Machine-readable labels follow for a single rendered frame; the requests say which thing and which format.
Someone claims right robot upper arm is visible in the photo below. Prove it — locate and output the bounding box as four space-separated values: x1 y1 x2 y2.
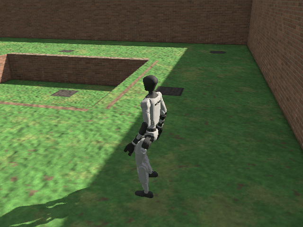
156 92 167 115

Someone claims right robot forearm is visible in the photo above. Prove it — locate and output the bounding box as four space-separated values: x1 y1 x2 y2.
157 112 167 128

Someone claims left robot upper arm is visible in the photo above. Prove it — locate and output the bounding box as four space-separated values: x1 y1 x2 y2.
141 99 151 128

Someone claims right robot shin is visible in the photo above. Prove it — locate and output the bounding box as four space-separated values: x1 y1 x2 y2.
143 154 153 174

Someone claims left robot forearm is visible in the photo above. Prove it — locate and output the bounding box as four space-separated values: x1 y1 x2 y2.
132 122 148 146

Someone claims robot right hand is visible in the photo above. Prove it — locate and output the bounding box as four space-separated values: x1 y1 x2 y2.
156 126 162 140

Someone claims robot left hand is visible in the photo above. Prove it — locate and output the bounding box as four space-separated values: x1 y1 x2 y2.
124 143 136 156

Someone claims humanoid robot head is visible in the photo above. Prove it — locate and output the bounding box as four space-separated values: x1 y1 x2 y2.
143 75 158 98

